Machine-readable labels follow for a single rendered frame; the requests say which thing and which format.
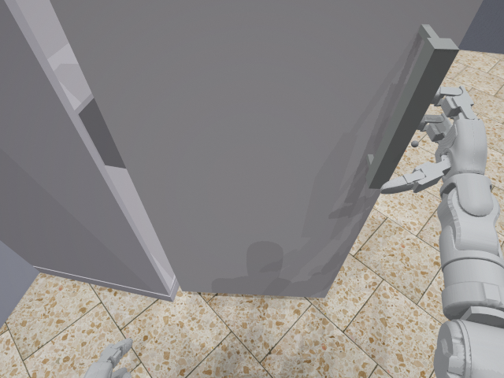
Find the robot right hand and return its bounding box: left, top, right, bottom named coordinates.
left=380, top=85, right=487, bottom=195

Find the handle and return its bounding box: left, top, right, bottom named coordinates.
left=365, top=24, right=459, bottom=189

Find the robot right upper arm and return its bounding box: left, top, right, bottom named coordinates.
left=433, top=319, right=504, bottom=378

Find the right robot forearm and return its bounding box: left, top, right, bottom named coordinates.
left=437, top=173, right=504, bottom=328

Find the robot left hand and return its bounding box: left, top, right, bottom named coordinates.
left=83, top=338, right=133, bottom=378

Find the fridge door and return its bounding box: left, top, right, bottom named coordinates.
left=50, top=0, right=483, bottom=298

